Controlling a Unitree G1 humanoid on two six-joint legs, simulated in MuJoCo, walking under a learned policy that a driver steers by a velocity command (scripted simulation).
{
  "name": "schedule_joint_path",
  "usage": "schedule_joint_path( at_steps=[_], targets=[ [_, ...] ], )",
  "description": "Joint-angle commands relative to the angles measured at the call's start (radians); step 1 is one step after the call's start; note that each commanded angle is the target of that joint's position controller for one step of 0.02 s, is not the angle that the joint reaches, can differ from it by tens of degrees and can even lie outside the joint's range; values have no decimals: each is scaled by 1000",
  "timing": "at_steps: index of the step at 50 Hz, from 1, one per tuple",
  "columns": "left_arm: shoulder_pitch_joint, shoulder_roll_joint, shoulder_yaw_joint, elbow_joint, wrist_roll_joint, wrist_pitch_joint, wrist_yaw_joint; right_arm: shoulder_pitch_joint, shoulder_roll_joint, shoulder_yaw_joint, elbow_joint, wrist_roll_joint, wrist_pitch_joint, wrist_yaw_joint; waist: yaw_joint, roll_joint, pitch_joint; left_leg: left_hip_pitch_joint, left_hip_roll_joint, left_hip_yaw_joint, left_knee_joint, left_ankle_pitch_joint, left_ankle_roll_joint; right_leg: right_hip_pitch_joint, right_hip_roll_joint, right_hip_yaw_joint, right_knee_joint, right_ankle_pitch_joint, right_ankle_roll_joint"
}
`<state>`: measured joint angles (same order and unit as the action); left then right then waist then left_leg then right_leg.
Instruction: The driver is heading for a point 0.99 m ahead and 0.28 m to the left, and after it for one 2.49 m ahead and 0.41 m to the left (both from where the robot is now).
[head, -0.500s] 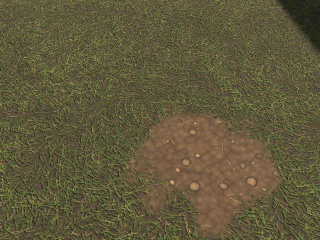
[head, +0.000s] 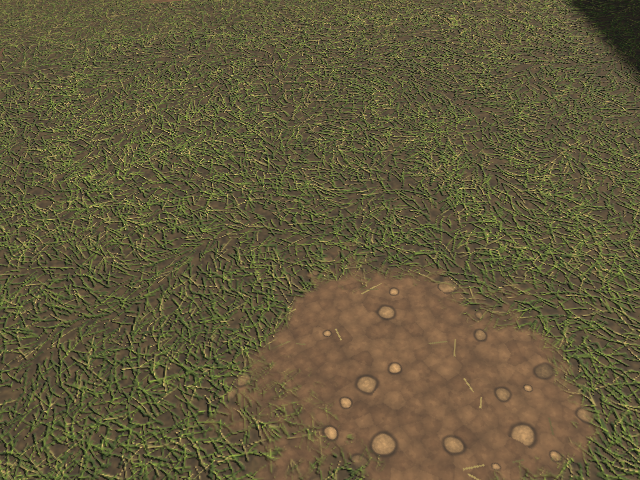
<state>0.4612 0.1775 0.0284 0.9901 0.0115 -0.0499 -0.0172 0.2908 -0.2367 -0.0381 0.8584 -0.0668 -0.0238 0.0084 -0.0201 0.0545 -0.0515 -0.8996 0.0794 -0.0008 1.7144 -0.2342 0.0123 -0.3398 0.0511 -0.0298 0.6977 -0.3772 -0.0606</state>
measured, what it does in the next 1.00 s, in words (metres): walks ahead, turning left: left foot, then right foot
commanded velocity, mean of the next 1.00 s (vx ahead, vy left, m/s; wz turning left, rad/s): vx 0.94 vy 0.00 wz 0.68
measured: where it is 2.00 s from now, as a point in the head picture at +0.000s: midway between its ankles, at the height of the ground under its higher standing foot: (182, 266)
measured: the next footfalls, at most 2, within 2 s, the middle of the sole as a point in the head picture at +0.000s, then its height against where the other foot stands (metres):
left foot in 0.38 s outside the picture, level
right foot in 0.78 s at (338, 347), level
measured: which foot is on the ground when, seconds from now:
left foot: up 0.00-0.36, down 0.38-0.76, up 0.78-1.00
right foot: down 0.00-0.38, up 0.40-0.76, down 0.78-1.00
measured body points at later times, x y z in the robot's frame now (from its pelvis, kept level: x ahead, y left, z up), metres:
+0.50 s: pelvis +0.37 +0.04 +0.01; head +0.40 +0.03 +0.46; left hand +0.32 +0.28 -0.12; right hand +0.53 -0.20 -0.13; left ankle +0.37 +0.06 -0.72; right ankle +0.28 -0.12 -0.61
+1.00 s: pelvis +0.81 +0.14 +0.02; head +0.82 +0.15 +0.47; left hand +0.63 +0.38 -0.10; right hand +1.13 +0.04 -0.07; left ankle +0.77 +0.23 -0.62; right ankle +0.85 -0.01 -0.72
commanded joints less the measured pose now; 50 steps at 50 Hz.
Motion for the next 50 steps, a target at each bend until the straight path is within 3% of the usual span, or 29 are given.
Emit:
schedule_joint_path(
  at_steps=[1, 3, 6, 8, 9, 12, 15, 17, 18, 19, 20, 21, 23, 24, 26, 30, 32, 35, 37, 38, 39, 40, 41, 42, 43, 45, 47, 48, 50],
  targets=[
    [-58, 125, 9, -79, 6, -34, 26, -77, 23, 20, -106, 9, -3, 35, -63, -129, 184, -43, 41, -60, -361, 228, -44, -184, -246, 458, -494, -230, -113],
    [-17, 142, 18, -84, -11, -37, 28, -138, -11, 11, -112, 16, -3, 28, -39, -150, 178, 2, 40, -53, -550, 317, -51, -102, -238, 412, -527, -126, -141],
    [103, 116, 18, -74, -30, -41, 31, -327, -5, 18, -142, 39, 0, 32, 62, -116, 215, -7, 9, -11, -811, 400, -18, 108, -248, 321, -597, 0, -102],
    [196, 108, 19, -55, -12, -43, 35, -433, -5, 14, -155, 57, 1, 41, 132, -70, 257, -45, -47, -20, -924, 384, 7, 277, -254, 239, -644, 100, -52],
    [231, 111, 19, -44, -3, -48, 37, -458, 2, 15, -165, 64, -6, 47, 143, -89, 267, -37, -66, -35, -969, 379, 25, 337, -260, 199, -640, 185, -36],
    [269, 97, 15, -12, 18, -57, 42, -542, 14, 18, -188, 53, -21, 59, 158, -88, 235, -20, -105, 64, -1044, 291, 77, 530, -238, 68, -582, 526, 1],
    [233, 131, 12, -3, 24, -58, 60, -545, 31, 31, -204, 47, -33, 57, 109, -161, 138, 208, -174, 191, -1101, 154, 137, 567, -249, -50, -421, 1202, 25],
    [211, 192, 24, -2, 29, -43, 79, -314, -43, 10, -143, 31, -40, 45, -12, -229, -8, 505, -236, 215, -1086, 32, 198, 526, -280, -91, -86, 1550, 36],
    [159, 231, 33, -20, 19, -40, 78, -71, -102, -17, -73, 29, -45, 35, -126, -222, -117, 814, -221, 160, -1142, 54, 242, 363, -292, -108, 189, 1487, 40],
    [91, 234, 34, -62, 15, -51, 65, 104, -188, -53, -35, 21, -39, 16, -207, -153, -223, 1119, -66, -85, -1169, -85, 309, 87, -264, -119, 501, 1035, 40],
    [48, 114, 11, -153, 12, -71, 31, 90, -276, -78, -45, 32, -19, 10, -114, 156, -291, 1485, 215, -701, -1259, -168, 467, -438, -27, -39, 865, -88, 101],
    [-84, 193, 22, -207, 8, -92, 28, 160, -258, -81, -22, 34, -1, -5, -170, 3, -248, 1528, 217, -821, -1374, -260, 479, -678, -34, 125, 897, -22, 63],
    [-155, 195, 21, -227, 11, -110, 26, 63, -192, -78, 6, 51, -10, -15, -62, -115, 15, 1157, 137, -584, -1471, -69, 388, -587, -135, 127, 660, 53, 37],
    [-162, 179, 22, -231, 30, -90, 25, 18, -164, -71, 2, 52, -19, -17, 1, -135, 82, 979, 76, -494, -1485, 26, 357, -494, -154, 121, 591, 36, 52],
    [-139, 153, 20, -236, 63, -38, 13, -20, -126, -52, -14, 65, -44, -14, 71, -108, 110, 776, 7, -420, -1514, 52, 351, -385, -166, 107, 507, -19, 87],
    [-392, 120, -2, -354, 41, -23, -6, -9, -177, -69, -28, 73, -74, -2, 51, -41, 192, 443, -94, -336, -1584, 183, 302, -172, -139, 27, 144, 278, 128],
    [-449, 111, -9, -369, 22, -28, -12, 43, -188, -75, -22, 77, -77, 9, 7, -11, 169, 416, -99, -332, -1589, 308, 253, -12, -102, 16, -2, 470, 114],
    [-486, 162, -1, -388, 13, -27, -5, 108, -217, -83, -17, 77, -75, 0, -20, -3, 137, 643, -56, -391, -1516, 464, 210, 15, -76, 41, -140, 460, 94],
    [-346, 239, 28, -353, 10, -35, 13, 115, -274, -92, -19, 67, -71, -9, 54, -23, 8, 776, -52, -388, -1257, 746, 167, 178, -21, 40, -177, 276, 76],
    [-169, 276, 46, -315, 8, -39, 31, 79, -299, -95, -25, 60, -73, -5, 164, -33, -90, 708, -84, -368, -1017, 748, 148, 395, -40, 36, -176, 224, 64],
    [36, 353, 70, -291, 30, -41, 58, 57, -212, -71, -52, 57, -83, 3, 248, -78, -230, 557, -130, -312, -700, 538, 137, 647, -209, 183, -148, -46, 36],
    [49, 422, 84, -291, 80, -42, 55, 159, -47, -31, -104, 115, -83, -1, 156, -382, -379, 253, -239, -191, -376, -270, 112, 867, -543, 719, -314, -361, -60],
    [-21, 377, 90, -286, 57, -34, 42, 104, -134, -31, -124, 96, -69, -13, 139, -391, -323, 148, -157, -134, -282, -206, 136, 765, -529, 895, -424, -465, -72],
    [-115, 275, 68, -297, 47, -31, 38, 15, -177, -41, -118, 72, -55, -10, 136, -259, -154, 109, -92, -111, -302, -105, 137, 623, -470, 697, -419, -401, -55],
    [-147, 223, 56, -284, 47, -29, 34, -27, -172, -41, -119, 58, -46, 1, 125, -146, -57, 117, -54, -94, -341, -58, 128, 507, -432, 533, -414, -206, -47],
    [-122, 176, 39, -232, 45, -35, 36, -68, -120, -35, -149, 38, -19, 30, 83, -150, 38, 131, -12, -82, -360, -57, 115, 360, -374, 326, -446, 3, -24],
    [-98, 137, 29, -184, 20, -54, 18, -123, -66, -19, -200, 39, 10, 48, 48, -162, 84, 92, 23, -71, -376, -52, 110, 310, -365, 200, -483, 125, -4],
    [-104, 126, 27, -172, 9, -61, 12, -155, -57, -13, -221, 37, 18, 56, 37, -147, 101, 81, 27, -58, -391, -16, 108, 286, -345, 117, -510, 187, 11],
    [-148, 143, 27, -169, 10, -80, 7, -216, -63, -4, -278, 33, 20, 70, -2, -162, 143, 103, 39, -55, -493, 94, 101, 202, -336, 6, -567, 320, 6]
  ],
)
